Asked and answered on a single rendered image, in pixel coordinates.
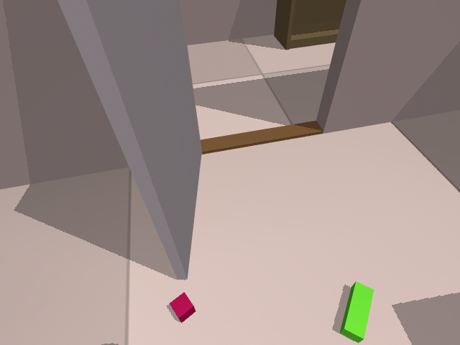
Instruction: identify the bookshelf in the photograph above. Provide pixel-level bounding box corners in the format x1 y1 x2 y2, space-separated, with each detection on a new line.
274 0 346 50

